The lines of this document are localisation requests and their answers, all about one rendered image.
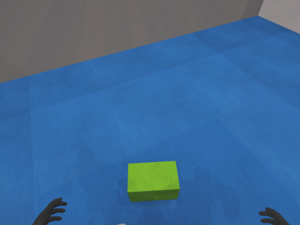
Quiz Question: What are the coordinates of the left robot hand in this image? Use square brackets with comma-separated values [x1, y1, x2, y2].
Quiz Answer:
[32, 198, 68, 225]

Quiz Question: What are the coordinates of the right robot hand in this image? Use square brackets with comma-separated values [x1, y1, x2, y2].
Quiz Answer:
[259, 207, 289, 225]

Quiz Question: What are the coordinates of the carton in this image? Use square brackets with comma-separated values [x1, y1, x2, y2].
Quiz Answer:
[127, 161, 180, 202]

